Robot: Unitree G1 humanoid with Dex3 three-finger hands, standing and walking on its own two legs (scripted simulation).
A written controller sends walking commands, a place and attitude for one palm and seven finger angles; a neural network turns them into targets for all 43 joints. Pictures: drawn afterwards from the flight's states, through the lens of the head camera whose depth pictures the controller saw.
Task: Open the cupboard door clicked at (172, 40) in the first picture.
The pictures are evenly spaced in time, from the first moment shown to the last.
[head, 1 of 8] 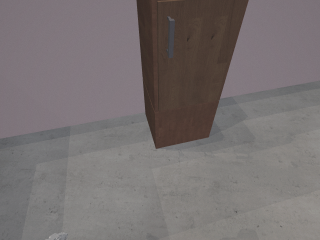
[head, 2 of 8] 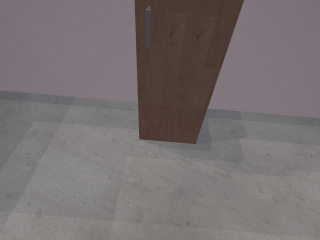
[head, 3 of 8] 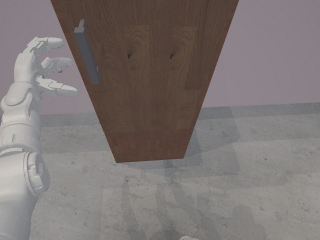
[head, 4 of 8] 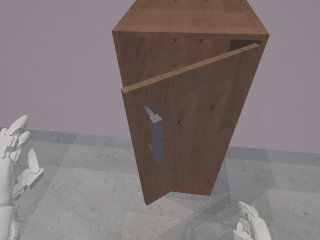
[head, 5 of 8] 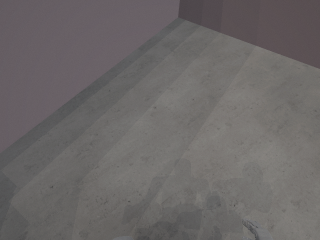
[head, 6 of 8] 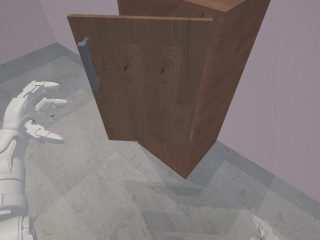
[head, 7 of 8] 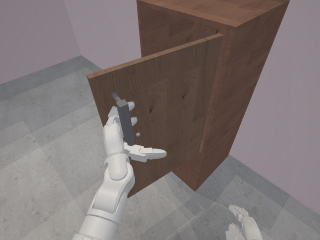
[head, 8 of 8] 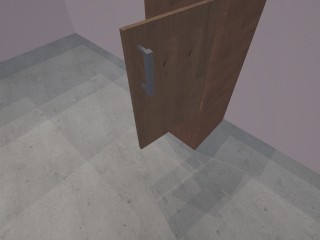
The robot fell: no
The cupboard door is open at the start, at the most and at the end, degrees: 0 81 81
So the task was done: yes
